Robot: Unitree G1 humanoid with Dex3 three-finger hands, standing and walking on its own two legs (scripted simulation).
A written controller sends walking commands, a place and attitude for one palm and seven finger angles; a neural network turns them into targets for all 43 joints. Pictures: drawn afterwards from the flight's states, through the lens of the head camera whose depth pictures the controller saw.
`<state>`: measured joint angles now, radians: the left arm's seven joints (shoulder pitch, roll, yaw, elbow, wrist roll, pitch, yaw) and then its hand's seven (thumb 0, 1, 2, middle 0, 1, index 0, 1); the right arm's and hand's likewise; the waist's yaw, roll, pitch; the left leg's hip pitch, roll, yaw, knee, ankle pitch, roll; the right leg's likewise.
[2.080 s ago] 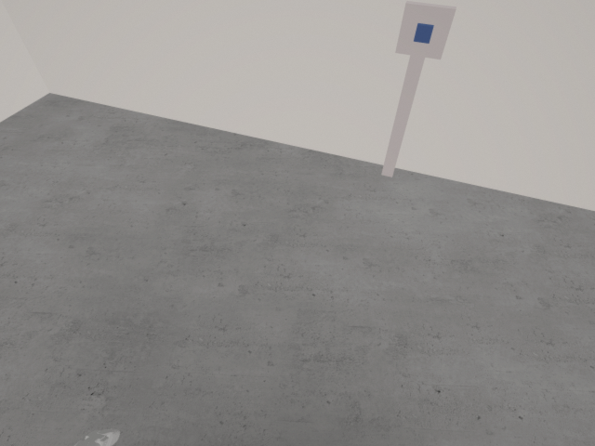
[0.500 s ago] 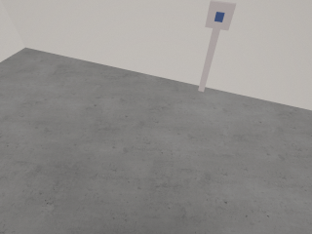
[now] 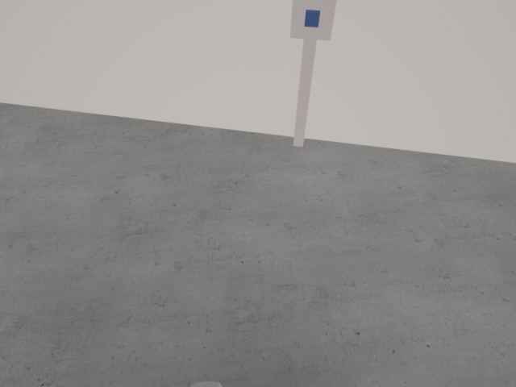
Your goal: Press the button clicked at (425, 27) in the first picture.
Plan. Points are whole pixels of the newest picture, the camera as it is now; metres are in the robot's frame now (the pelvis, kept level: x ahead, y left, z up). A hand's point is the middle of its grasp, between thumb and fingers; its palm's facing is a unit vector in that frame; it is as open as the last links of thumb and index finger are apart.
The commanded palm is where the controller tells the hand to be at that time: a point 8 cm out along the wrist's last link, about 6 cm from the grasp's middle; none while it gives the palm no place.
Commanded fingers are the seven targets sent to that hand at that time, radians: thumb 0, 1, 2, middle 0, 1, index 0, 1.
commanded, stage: walk to a spot facing it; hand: left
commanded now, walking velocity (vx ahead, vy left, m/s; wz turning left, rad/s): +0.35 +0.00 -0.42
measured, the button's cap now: (312, 18) +1.51 -0.09 -0.02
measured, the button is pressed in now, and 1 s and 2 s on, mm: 0 0 0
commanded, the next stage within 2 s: turn to face it in 1.56 s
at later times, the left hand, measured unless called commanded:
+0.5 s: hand (145, 314) +0.27 +0.27 -0.17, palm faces -0.17 -0.97 -0.19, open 7.4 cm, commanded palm none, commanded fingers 0.00 0.90 0.90 -0.20 -0.30 -0.20 -0.30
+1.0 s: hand (254, 212) +0.55 +0.07 -0.16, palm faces -0.46 -0.88 -0.15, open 7.3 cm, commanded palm none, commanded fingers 0.00 0.90 0.90 -0.20 -0.30 -0.20 -0.30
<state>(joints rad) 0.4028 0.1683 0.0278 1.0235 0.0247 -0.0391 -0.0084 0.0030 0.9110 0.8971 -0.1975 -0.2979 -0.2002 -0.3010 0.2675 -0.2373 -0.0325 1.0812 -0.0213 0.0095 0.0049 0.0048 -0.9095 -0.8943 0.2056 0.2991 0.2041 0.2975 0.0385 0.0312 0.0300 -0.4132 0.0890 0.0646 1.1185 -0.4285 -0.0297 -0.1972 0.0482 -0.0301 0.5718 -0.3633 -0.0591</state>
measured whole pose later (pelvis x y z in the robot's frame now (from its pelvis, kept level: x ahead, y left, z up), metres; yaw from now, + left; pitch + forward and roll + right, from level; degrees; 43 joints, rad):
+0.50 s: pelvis +0.19 +0.07 +0.01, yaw -15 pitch -1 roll -1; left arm 0.27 0.24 0.10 1.01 0.04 0.01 -0.02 0.01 0.92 0.90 -0.19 -0.30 -0.19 -0.30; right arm 0.22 -0.15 -0.05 1.00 -0.02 -0.08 -0.02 -0.01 -0.94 -0.89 0.21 0.30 0.21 0.30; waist 0.02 -0.05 0.03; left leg -0.25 0.07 0.23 0.52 -0.25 0.05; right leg -0.54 -0.05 -0.03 1.25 -0.28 -0.01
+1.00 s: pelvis +0.37 -0.03 +0.00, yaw -26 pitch -1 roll +0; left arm 0.11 0.15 0.04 0.99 0.02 -0.05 -0.01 0.00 0.91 0.90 -0.20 -0.30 -0.20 -0.30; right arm 0.43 -0.12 -0.04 1.15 -0.02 -0.02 0.00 0.01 -0.91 -0.89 0.21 0.30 0.20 0.30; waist -0.06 0.01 0.09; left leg -0.34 0.16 0.12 1.24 -0.42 -0.03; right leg -0.32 0.00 -0.14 0.59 -0.26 -0.07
